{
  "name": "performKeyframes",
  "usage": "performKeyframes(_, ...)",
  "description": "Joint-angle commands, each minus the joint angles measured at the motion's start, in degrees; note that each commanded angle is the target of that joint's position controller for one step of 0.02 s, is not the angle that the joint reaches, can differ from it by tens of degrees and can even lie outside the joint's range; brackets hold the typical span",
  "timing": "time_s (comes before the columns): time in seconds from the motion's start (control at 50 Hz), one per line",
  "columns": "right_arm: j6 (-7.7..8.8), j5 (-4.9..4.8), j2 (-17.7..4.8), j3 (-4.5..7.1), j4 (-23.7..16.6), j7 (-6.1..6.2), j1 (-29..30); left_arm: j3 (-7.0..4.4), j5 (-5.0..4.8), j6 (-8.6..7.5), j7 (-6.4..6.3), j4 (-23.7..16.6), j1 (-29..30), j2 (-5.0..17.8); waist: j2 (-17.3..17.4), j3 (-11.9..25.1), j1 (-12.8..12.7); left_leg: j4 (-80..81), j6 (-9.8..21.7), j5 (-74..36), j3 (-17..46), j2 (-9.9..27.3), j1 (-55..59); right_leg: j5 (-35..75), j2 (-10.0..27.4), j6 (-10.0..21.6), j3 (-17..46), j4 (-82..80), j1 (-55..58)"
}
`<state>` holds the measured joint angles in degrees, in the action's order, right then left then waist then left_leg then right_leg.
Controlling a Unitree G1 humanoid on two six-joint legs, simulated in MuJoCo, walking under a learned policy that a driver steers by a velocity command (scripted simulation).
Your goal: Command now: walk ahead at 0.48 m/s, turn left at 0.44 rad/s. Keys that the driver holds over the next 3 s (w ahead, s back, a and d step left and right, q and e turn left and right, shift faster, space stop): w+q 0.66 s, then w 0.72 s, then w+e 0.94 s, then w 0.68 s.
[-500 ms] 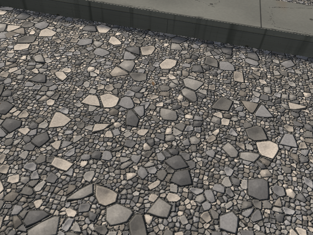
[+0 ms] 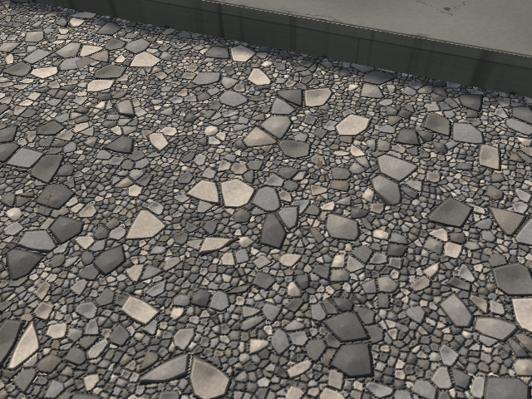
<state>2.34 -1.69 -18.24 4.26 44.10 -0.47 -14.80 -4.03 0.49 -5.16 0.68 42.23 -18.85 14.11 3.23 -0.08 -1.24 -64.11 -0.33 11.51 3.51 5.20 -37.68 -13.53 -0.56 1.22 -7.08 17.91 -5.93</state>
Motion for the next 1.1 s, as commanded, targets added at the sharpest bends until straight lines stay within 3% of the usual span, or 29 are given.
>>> performKeyframes(0.02,0.13,0.37,-0.02,-0.31,-4.42,-0.42,1.37,-1.81,0.1,-1.52,-0.66,-2.69,4.16,7.02,-6.97,-3.55,1.53,7.06,-0.47,-7.53,2.74,1.77,-5.48,17.58,15.16,8.9,5.85,-10.26,0.47)
performKeyframes(0.08,0.43,0.6,0.69,-1.0,-6.64,-1.77,7.94,-2.35,-0.31,-1.19,-1.25,-1.33,3.11,9.06,-6.06,-5.51,-0.58,18.01,0.56,-14.33,-1.22,1.0,-2.7,17.63,15.06,7.85,1.06,-11.24,0.5)
performKeyframes(0.14,0.44,0.38,0.29,-1.15,-9.19,-2.96,12.65,-2.93,-1.21,-0.39,-1.5,0.39,0.96,10.83,-5.22,-6.89,-1.81,24.16,2.65,-13.17,-3.33,0.6,-2.72,19.94,16.62,6.83,-1.43,-9.97,5.46)
performKeyframes(0.18,0.39,0.39,-0.9,-0.7,-10.64,-3.52,13.74,-3.26,-1.56,0.47,-1.6,1.06,0.6,12.11,-5.78,-6.01,-1.22,26.44,4.57,-9.09,-5.84,-1.3,-0.68,30.32,17.17,5.81,-3.2,-5.93,9.06)
performKeyframes(0.22,-0.03,0.4,-3.34,0.62,-10.85,-3.52,9.94,-3.74,-1.88,1.51,-1.93,1.12,0.65,14.23,-8.07,-1.28,1.66,26.18,7.03,-2.83,-9.6,-5.72,7.38,50.58,16.8,4.63,-4.67,3.86,11.54)
performKeyframes(0.24,-0.28,0.23,-5.6,1.94,-9.47,-3.24,2.97,-3.79,-2.14,2.06,-2.05,0.96,1.22,14.83,-8.18,2.72,5.74,27.52,8.7,-1.84,-10.82,-8.45,16.74,55.81,15.7,3.72,-5.62,13.86,9.94)
performKeyframes(0.26,-0.72,0.11,-9.06,3.89,-7.32,-2.33,-6.32,-3.24,-2.21,2.01,-2.27,0.62,1.19,13.95,-6.7,7.52,10.64,30.44,10.95,-4.37,-8.91,-9.83,32.37,50.29,13.46,1.63,-6.55,27.75,1.77)
performKeyframes(0.28,-1.27,-0.03,-14.7,5.2,-6.31,-1.0,-10.32,-1.32,-0.03,1.46,-2.17,-1.23,-2.01,7.56,6.16,12.07,8.47,32.16,16.2,-3.1,12.47,2.42,50.15,9.95,7.44,-1.54,-6.17,48.81,-17.93)
performKeyframes(0.3,-0.15,0.21,-16.68,4.73,-8.8,-1.46,-8.25,0.43,-0.27,-0.69,-1.46,-3.7,-3.8,4.72,11.65,22.15,4.79,43.68,26.94,8.66,45.99,13.94,60.7,-21.79,-3.05,-3.22,7.47,64.06,-33.19)
performKeyframes(0.32,0.58,0.55,-11.4,3.4,-8.96,-1.86,-8.17,-0.92,-2.31,-2.22,-0.73,-4.9,3.73,10.58,3.13,19.59,8.52,47.71,22.89,11.07,42.66,12.82,59.14,-17.54,0.42,-2.08,14.16,65.16,-38.9)
performKeyframes(0.34,1.14,0.66,-9.45,2.82,-8.5,-1.82,-6.18,-0.69,-3.15,-2.95,-0.51,-5.97,6.53,10.48,1.53,11.54,7.2,47.89,20.45,8.37,34.27,10.89,51.45,-12.66,2.62,-0.86,13.15,61.23,-40.3)
performKeyframes(0.36,1.4,0.56,-8.09,2.36,-8.93,-1.71,-2.16,-0.49,-1.9,-3.22,-1.05,-5.43,6.94,9.55,-3.78,6.71,4.19,47.65,18.39,2.26,27.75,8.24,42.25,-8.66,5.3,-0.66,12.82,55.89,-37.67)
performKeyframes(0.38,1.52,0.98,-6.19,1.79,-9.68,-1.52,0.91,-0.96,-0.63,-2.88,-1.41,-4.97,6.51,10.17,-3.25,4.6,2.08,48.15,17.43,-4.21,23.06,6.2,35.59,-6.26,6.82,-0.89,12.91,51.5,-33.7)
performKeyframes(0.4,1.53,1.62,-5.51,1.45,-10.54,-1.26,2.55,-1.19,-0.31,-2.11,-1.29,-4.67,5.34,10.37,-1.81,3.96,0.48,49.41,17.29,-7.58,20.92,4.92,31.31,-4.61,7.55,-1.22,13.1,50.02,-30.43)
performKeyframes(0.48,1.9,1.19,-6.78,1.78,-9.32,-0.03,1.19,-0.46,0.7,-0.18,-1.48,-5.19,7.55,7.79,-1.71,1.76,0.3,51.29,17.56,-15.6,14.4,2.33,23.52,1.46,6.67,-4.53,10.83,40.24,-29.05)
performKeyframes(0.56,1.19,0.59,-7.42,1.92,-7.87,1.0,-1.82,0.59,0.32,-0.54,-0.93,-7.14,16.86,5.76,0.62,0.1,3.97,50.2,13.98,-9.13,11.51,-1.05,21.92,16.11,3.46,-5.59,10.38,22.09,-26.46)
performKeyframes(0.64,0.53,0.14,-7.82,2.1,-6.29,1.25,-5.23,0.33,-0.79,-1.55,0.27,-8.51,22.13,7.14,1.75,-0.42,5.93,46.92,13.02,-4.2,16.13,0.57,24.89,17.9,1.01,-4.92,11.31,13.37,-23.16)
performKeyframes(0.7,0.07,0.42,-6.93,1.94,-5.7,1.48,-5.6,-0.5,-0.98,-2.31,0.98,-7.92,19.98,9.0,3.85,0.2,4.57,42.19,11.96,-5.35,20.21,2.95,30.3,12.39,0.99,-2.71,11.67,10.58,-20.72)
performKeyframes(0.74,-0.1,0.7,-5.17,1.38,-5.71,1.34,-4.97,-1.54,-0.55,-2.85,0.69,-5.92,12.61,10.22,4.61,2.76,0.66,35.77,9.97,-12.97,19.11,0.81,30.49,10.87,0.49,0.31,9.53,7.11,-10.39)
performKeyframes(0.76,0.1,1.2,-2.37,0.27,-6.39,1.07,-4.81,-2.28,0.37,-3.12,0.32,-5.14,5.42,12.44,1.64,9.31,-2.78,23.4,7.92,-11.76,15.69,-2.04,26.34,9.81,6.87,3.94,15.26,8.52,2.19)
performKeyframes(0.78,0.59,0.18,0.41,-0.71,-7.04,1.21,-11.78,-3.64,1.37,-2.69,0.2,-3.42,-2.12,17.65,-12.79,17.56,-1.93,3.6,3.0,3.14,7.71,-10.22,8.01,0.44,18.76,13.22,37.89,6.21,22.59)
performKeyframes(0.8,1.03,-0.42,-2.08,-0.7,-6.73,1.39,-13.36,-3.36,-0.4,-2.24,1.01,-1.64,-4.62,15.07,-19.98,17.1,-2.32,-6.42,1.78,21.57,7.46,-10.3,-3.33,-13.67,23.42,16.25,54.08,-0.66,25.31)
performKeyframes(0.82,1.06,-0.65,-6.36,0.35,-6.76,1.29,-8.05,-2.12,-1.29,-1.94,0.93,-2.06,-1.99,10.83,-12.84,8.67,-3.45,-10.43,1.78,17.62,8.74,-7.47,-7.71,-18.94,21.79,14.01,48.66,-1.93,19.23)
performKeyframes(0.84,1.06,-0.02,-6.68,0.38,-7.75,1.27,-3.0,-1.49,-0.85,-1.37,0.72,-2.61,0.93,9.28,-8.44,3.89,-3.17,-10.27,1.83,13.42,6.24,-5.33,-7.46,-14.78,19.31,12.05,40.51,-2.27,12.65)
performKeyframes(0.86,1.34,0.86,-5.92,0.3,-8.74,1.1,0.22,-0.98,-0.44,-1.01,0.63,-2.43,3.06,8.2,-6.57,0.17,-2.22,-7.0,1.87,10.23,4.98,-3.71,-6.81,-8.47,16.89,11.58,34.94,-3.62,6.5)
performKeyframes(0.9,1.43,1.12,-4.12,0.24,-8.78,0.58,0.18,-0.18,0.1,-1.1,0.51,-2.1,4.76,6.67,-8.44,-0.85,0.21,-1.33,1.75,6.32,3.37,-0.75,-2.0,0.89,13.39,10.59,28.07,-5.98,0.51)
performKeyframes(0.94,1.28,1.15,-2.15,-0.32,-8.6,0.33,-0.11,-0.25,-0.53,-1.38,0.46,-1.08,3.99,7.26,-9.21,-0.33,0.64,2.71,1.0,5.15,1.42,-0.05,-0.86,7.39,12.53,11.53,24.01,-7.49,-0.95)
performKeyframes(1.0,1.64,1.61,-0.49,-1.29,-10.17,0.22,4.94,-0.84,-1.03,-1.19,0.11,0.4,2.6,9.94,-7.55,-1.03,-0.55,13.39,-0.08,-1.63,-0.23,0.65,-1.36,13.91,12.21,11.95,19.16,-9.2,-0.94)
performKeyframes(1.1,2.46,0.85,0.26,-1.83,-11.9,-0.84,13.77,-0.81,-1.78,-0.16,-0.06,3.18,-2.06,11.54,-7.44,-2.17,-3.89,28.69,-0.28,-13.72,-2.83,-1.71,4.32,16.07,11.14,9.97,13.87,-8.8,-0.23)
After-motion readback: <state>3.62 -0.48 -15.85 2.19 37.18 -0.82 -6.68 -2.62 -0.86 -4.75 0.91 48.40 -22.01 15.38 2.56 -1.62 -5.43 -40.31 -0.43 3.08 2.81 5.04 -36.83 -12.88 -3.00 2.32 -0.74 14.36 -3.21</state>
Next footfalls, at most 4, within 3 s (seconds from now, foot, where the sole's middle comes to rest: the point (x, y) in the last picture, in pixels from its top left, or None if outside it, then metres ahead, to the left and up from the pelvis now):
0.26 left None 0.31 0.15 -0.78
0.76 right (278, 348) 0.63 0.04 -0.78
1.26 left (152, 304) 0.76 0.39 -0.78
1.78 right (195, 203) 1.13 0.31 -0.78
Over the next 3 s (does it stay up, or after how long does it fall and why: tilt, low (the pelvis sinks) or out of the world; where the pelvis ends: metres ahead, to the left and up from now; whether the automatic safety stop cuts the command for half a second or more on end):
stays up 1.58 0.39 0.00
